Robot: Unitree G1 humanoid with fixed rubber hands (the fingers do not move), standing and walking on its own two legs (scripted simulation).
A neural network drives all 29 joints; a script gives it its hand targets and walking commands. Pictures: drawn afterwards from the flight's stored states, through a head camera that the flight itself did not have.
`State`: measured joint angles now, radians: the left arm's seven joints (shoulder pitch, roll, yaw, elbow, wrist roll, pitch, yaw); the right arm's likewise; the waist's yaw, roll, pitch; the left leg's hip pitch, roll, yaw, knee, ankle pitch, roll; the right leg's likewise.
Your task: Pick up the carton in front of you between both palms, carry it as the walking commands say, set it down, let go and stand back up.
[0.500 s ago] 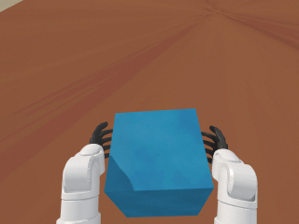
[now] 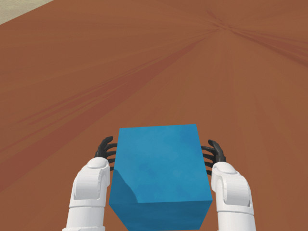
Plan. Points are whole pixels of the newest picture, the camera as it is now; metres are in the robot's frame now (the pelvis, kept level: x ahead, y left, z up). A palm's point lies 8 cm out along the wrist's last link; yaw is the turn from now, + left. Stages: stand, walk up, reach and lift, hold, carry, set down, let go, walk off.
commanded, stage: carry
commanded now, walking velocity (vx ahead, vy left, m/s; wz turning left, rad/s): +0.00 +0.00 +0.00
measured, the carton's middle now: (160, 180) +0.28 -0.01 -0.03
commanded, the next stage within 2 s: none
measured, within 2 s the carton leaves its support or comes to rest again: neither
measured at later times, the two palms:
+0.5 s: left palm (100, 173) +0.25 +0.15 +0.05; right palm (219, 178) +0.25 -0.15 +0.05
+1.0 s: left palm (97, 180) +0.23 +0.15 +0.05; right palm (220, 185) +0.24 -0.15 +0.05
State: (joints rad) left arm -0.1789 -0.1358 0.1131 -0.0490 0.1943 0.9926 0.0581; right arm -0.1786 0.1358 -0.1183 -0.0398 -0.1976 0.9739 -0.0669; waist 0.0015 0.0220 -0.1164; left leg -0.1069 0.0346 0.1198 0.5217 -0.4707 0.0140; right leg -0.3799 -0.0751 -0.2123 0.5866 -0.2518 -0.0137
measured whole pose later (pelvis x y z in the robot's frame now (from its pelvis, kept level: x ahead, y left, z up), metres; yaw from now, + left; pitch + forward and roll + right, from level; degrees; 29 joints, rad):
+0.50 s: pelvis -0.05 +0.00 +0.00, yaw +0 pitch +1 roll +0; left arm -0.28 -0.16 0.21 0.21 0.26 0.72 0.03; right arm -0.28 0.16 -0.21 0.22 -0.26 0.70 -0.04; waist 0.00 0.01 -0.08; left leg -0.16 0.02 0.12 0.55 -0.42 0.03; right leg -0.39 -0.09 -0.21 0.53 -0.15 -0.03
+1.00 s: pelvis -0.06 +0.00 +0.00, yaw +0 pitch +1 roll +0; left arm -0.27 -0.16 0.21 0.22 0.26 0.74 0.03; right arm -0.27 0.15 -0.20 0.22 -0.27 0.72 -0.04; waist 0.00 0.01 -0.09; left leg -0.19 0.01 0.13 0.56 -0.40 0.03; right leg -0.41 -0.09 -0.21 0.51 -0.12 -0.03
